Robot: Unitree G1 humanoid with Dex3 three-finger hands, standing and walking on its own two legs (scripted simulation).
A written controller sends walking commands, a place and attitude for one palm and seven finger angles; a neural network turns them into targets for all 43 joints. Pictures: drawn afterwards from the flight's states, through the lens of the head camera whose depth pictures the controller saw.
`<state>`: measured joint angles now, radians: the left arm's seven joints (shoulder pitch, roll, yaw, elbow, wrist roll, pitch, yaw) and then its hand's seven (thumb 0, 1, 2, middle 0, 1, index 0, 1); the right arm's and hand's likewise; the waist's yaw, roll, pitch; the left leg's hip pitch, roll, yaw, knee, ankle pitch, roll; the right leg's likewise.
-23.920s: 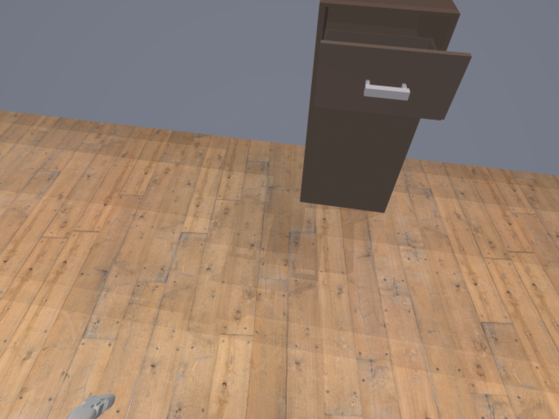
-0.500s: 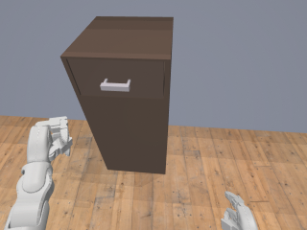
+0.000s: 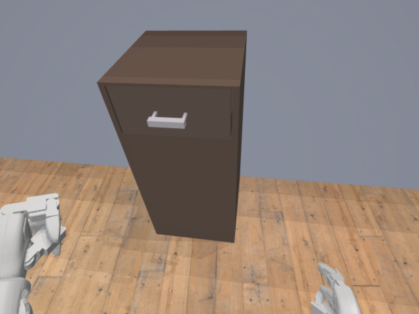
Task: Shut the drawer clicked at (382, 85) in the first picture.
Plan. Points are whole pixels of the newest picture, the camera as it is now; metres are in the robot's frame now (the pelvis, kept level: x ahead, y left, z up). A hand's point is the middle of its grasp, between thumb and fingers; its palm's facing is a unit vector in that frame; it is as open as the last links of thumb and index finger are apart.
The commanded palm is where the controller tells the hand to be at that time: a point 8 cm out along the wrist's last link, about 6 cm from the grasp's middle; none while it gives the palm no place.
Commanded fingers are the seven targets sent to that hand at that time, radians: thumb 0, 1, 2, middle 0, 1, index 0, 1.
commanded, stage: step back with the hand held close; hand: left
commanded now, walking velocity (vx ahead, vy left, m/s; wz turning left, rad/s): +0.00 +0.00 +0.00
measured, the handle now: (168, 118) +0.63 +0.22 +0.03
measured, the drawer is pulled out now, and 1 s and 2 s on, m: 0.00 0.00 0.00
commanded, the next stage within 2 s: stop stepping back and stand still in 1.40 s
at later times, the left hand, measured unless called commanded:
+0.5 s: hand (53, 234) +0.18 +0.26 +0.14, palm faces +0.26 -0.82 -0.50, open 3.2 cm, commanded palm +0.11 +0.31 +0.17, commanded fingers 0.00 0.90 0.90 -1.40 -1.60 -1.40 -1.60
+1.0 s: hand out of the picture +0.09 +0.28 +0.16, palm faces +0.38 -0.82 -0.43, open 3.3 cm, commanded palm +0.01 +0.32 +0.17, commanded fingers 0.00 0.90 0.90 -1.40 -1.60 -1.40 -1.60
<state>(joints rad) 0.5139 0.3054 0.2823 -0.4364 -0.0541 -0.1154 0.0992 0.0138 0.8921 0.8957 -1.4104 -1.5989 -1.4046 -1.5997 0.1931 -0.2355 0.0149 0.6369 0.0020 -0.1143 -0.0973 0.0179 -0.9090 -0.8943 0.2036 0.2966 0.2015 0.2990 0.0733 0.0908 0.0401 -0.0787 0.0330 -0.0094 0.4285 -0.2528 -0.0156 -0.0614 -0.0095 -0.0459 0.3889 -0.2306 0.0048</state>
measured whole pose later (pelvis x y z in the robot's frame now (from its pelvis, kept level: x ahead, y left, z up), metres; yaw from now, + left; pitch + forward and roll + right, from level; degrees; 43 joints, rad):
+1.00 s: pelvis -0.11 +0.04 -0.02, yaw +1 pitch -1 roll -4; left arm 0.57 0.38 0.36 -0.58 -0.01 -0.25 0.15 0.01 0.89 0.90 -1.41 -1.60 -1.41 -1.60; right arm 0.23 -0.22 -0.01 0.57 0.00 -0.06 -0.11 0.02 -0.91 -0.89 0.21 0.30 0.20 0.30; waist -0.02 0.03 0.04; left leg -0.43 0.01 -0.03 0.60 -0.15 0.04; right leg -0.40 0.01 -0.01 0.64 -0.28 0.04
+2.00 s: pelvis -0.30 +0.05 -0.01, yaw +0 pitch -1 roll -1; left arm 0.62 0.42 0.37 -0.57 -0.02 -0.23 0.14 0.01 0.89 0.89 -1.41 -1.60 -1.41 -1.60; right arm 0.27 -0.19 0.01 0.68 -0.01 -0.07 -0.06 0.02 -0.90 -0.89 0.21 0.30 0.21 0.30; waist -0.03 -0.02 -0.02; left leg -0.45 0.01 0.03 0.90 -0.39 0.01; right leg -0.28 0.01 -0.07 0.54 -0.23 -0.04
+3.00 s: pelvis -0.30 +0.06 +0.00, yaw +3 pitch -2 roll +0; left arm 0.31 0.24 0.00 1.08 0.01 0.02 0.00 0.01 0.91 0.89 -0.61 -0.77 -0.60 -0.75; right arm 0.28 -0.22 -0.01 1.05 -0.01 0.04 -0.01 0.01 -0.91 -0.89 0.20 0.30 0.20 0.30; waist 0.00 0.03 0.06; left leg -0.26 -0.01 0.02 0.45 -0.17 0.02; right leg -0.22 0.00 -0.07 0.44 -0.20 -0.02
